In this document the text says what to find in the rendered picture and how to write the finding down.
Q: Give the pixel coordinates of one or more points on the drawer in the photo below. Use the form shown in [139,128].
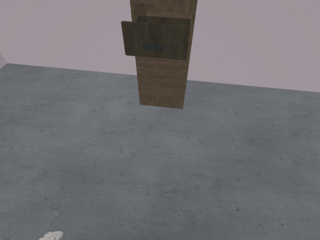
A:
[175,32]

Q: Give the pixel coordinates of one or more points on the handle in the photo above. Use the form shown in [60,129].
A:
[155,47]

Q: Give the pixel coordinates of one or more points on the cabinet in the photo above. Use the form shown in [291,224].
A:
[162,82]

